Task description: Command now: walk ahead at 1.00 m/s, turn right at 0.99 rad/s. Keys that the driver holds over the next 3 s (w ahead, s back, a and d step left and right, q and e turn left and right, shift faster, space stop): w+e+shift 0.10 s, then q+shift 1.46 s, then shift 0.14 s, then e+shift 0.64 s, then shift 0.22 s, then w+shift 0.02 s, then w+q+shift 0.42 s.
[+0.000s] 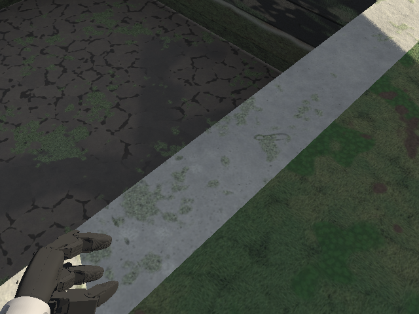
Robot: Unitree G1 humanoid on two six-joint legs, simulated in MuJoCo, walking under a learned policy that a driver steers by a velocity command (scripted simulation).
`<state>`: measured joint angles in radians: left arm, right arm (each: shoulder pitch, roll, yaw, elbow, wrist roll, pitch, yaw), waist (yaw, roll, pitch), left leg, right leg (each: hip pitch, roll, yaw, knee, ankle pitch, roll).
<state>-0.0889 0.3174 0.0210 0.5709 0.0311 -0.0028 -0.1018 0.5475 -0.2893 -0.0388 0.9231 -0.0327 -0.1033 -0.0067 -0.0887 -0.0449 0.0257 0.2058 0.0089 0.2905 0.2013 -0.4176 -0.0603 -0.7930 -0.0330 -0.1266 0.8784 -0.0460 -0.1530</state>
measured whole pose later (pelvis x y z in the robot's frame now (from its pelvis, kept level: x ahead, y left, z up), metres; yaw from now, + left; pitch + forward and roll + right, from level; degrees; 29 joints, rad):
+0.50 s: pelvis +0.40 +0.01 -0.01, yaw -5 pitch -2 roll -2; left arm 0.26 0.25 0.04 0.82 0.00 -0.06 0.03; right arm 0.31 -0.25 -0.03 0.77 -0.02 -0.05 0.03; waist -0.03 0.02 0.10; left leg -0.49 -0.06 0.07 0.60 0.02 0.13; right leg -0.13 0.07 -0.18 0.95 -0.45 -0.04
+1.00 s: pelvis +0.47 -0.03 +0.02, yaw +23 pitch +2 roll -3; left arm 0.12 0.33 0.02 0.72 0.02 0.05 0.04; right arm 0.26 -0.35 -0.10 0.62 -0.01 0.09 -0.03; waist -0.05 -0.01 0.04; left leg -0.32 -0.25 -0.43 0.36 0.01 0.07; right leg -0.52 0.09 0.15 0.86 -0.29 0.00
